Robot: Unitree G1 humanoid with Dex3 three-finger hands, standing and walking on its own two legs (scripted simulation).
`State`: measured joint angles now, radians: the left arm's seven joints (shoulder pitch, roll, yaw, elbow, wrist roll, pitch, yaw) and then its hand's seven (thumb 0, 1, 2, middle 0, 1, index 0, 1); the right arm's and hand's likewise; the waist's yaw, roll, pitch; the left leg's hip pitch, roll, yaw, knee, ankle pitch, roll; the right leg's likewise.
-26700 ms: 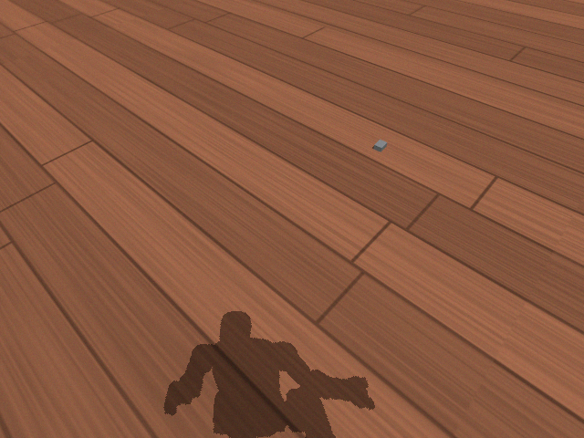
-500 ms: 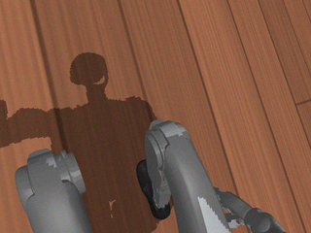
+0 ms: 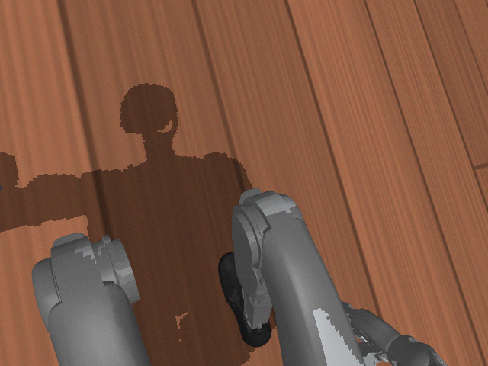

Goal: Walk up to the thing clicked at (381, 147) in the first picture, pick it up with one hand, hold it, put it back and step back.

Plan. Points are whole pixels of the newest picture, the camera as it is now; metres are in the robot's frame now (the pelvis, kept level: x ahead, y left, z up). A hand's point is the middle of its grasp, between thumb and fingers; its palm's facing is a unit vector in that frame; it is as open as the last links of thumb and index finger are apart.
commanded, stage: settle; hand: left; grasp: from above
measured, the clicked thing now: out of the picture +0.39 +0.35 -0.28
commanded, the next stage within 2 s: lift in 0.64 s
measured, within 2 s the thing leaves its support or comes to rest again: leaves its support in 0.02 s
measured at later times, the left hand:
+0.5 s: hand out of the picture +0.36 +0.34 -0.14, palm faces -0.45 -0.12 -0.88, open 5.9 cm
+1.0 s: hand out of the picture +0.36 +0.34 -0.08, palm faces -0.45 -0.12 -0.89, open 5.5 cm
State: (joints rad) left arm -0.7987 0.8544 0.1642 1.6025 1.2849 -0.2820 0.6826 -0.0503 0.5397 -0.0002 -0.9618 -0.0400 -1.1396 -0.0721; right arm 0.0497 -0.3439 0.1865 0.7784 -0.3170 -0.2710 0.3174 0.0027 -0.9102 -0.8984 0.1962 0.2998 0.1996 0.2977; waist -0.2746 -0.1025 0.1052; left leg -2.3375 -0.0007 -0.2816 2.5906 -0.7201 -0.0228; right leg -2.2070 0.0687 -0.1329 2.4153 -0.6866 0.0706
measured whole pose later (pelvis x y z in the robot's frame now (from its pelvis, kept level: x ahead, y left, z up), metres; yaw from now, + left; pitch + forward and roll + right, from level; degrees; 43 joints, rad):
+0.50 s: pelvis -0.01 -0.01 +0.03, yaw +5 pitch +31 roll -10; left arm -0.78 0.68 0.06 1.37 1.23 -0.23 0.42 -0.06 0.53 0.00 -0.98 -0.04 -1.15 -0.07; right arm 0.07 -0.30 0.05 0.76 -0.15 -0.14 0.25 0.00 -0.92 -0.90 0.20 0.30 0.20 0.30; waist -0.17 0.00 -0.07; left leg -2.31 0.00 -0.18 2.43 -0.67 -0.02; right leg -2.21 0.03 -0.06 2.33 -0.67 0.06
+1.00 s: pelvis -0.01 -0.01 +0.07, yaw +7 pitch +33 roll -8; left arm -0.72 0.65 0.07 1.20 1.19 -0.23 0.30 -0.08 0.53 0.01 -0.99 -0.03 -1.21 -0.08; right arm 0.17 -0.28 -0.01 0.76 -0.10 -0.06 0.15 0.01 -0.92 -0.91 0.20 0.30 0.20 0.30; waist -0.15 0.03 -0.11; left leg -2.23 0.00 -0.15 2.30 -0.65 -0.02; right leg -2.14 0.02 -0.04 2.22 -0.66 0.06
